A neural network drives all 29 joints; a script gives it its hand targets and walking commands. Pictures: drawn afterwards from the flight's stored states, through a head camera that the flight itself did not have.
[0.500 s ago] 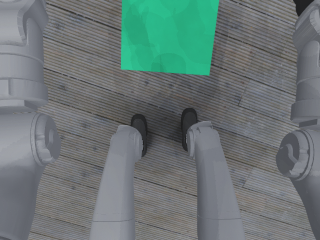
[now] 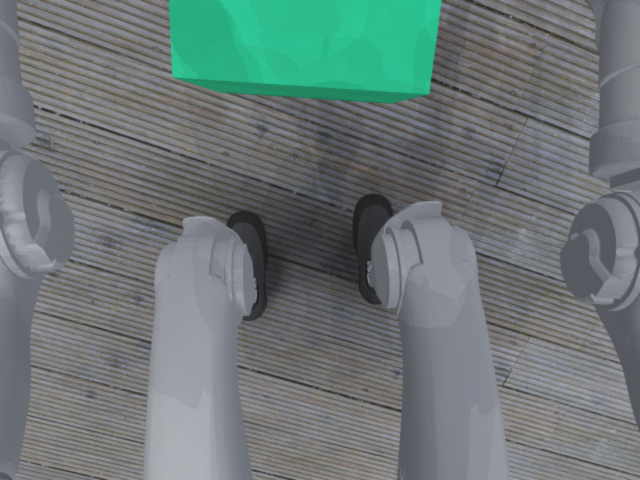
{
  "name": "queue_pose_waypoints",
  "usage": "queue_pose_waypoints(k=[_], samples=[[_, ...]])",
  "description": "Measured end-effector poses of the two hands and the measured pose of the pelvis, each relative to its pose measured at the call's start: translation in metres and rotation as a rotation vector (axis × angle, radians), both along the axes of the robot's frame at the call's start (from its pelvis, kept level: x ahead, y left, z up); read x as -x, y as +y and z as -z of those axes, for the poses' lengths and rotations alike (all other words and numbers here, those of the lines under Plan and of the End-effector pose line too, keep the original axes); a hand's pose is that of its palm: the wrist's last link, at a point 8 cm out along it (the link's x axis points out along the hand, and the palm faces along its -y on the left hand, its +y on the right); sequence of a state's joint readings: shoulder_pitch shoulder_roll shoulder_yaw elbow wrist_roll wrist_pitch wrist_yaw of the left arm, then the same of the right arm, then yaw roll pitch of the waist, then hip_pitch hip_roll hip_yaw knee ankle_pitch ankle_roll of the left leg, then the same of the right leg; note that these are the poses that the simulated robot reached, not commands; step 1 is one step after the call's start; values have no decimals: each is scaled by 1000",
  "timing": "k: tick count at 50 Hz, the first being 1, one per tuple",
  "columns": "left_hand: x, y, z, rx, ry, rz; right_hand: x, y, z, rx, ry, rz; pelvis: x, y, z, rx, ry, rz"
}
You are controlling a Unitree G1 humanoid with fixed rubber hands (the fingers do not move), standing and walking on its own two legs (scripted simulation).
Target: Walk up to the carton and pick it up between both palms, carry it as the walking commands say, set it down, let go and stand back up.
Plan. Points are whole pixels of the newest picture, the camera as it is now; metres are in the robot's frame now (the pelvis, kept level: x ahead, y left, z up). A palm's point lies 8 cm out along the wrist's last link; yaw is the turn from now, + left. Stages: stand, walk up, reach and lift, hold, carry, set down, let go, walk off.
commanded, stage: reach and lift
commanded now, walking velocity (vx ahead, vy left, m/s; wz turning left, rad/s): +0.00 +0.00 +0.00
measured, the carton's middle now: out of the picture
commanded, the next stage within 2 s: none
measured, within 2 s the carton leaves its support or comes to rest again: neither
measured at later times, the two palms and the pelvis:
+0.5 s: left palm out of the picture +0.61 +0.19 -0.28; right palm out of the picture +0.56 -0.23 -0.28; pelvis +0.03 +0.02 -0.11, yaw -3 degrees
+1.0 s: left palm out of the picture +0.60 +0.20 -0.31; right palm out of the picture +0.57 -0.23 -0.31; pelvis +0.04 +0.01 -0.15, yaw -2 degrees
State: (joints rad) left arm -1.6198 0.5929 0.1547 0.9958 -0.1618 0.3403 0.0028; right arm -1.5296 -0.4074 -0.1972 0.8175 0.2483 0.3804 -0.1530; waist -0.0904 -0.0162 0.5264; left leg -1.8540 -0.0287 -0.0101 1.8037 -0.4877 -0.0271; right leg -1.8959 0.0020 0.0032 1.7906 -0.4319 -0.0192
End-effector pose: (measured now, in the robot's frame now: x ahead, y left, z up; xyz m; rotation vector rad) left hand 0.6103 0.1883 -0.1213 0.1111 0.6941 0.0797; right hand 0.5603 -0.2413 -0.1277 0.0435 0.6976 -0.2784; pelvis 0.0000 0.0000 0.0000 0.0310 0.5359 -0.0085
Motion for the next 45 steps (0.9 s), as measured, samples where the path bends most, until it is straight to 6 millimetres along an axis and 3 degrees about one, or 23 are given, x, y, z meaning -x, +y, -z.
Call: queue_pose_waypoints(k=[8, 21, 31, 39, 45], samples=[[-5, 3, 39, -11, -13, 33, -2, 10, 53, 3, 5, -7, -6, -1, 36, 10, 17, -1], [-1, 2, 138, 22, 1, 36, -2, 11, 130, 49, 24, -9, -28, 11, 93, 44, 26, 14], [2, 3, 184, 13, 25, 33, 0, 17, 180, 42, 51, -11, -36, 20, 129, 50, 24, 6], [0, 3, 194, 33, -25, 19, -5, 4, 180, 60, 24, 14, -40, 18, 146, 56, -1, 6], [6, 6, 195, 9, 8, 31, -8, 13, 186, 34, 37, -14, -40, 15, 147, 53, -4, 8]])
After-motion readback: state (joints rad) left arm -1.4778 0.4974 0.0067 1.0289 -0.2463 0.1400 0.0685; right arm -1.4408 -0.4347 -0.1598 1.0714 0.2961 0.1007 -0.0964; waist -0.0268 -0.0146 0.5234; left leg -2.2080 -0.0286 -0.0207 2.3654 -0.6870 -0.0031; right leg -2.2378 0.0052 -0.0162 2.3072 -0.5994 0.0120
